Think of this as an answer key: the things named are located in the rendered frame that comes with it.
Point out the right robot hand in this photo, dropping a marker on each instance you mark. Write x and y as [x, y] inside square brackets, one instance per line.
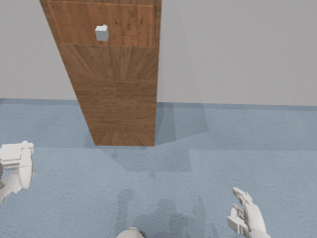
[247, 219]

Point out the handle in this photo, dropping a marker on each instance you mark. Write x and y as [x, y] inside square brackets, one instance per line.
[102, 33]

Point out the left robot shin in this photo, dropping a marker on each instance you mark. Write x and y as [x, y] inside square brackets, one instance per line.
[133, 228]

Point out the cabinet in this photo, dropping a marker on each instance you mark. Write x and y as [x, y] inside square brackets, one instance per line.
[116, 86]

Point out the drawer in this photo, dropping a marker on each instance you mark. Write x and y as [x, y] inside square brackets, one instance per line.
[128, 24]

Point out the left robot hand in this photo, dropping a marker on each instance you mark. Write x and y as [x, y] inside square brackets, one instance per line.
[16, 157]

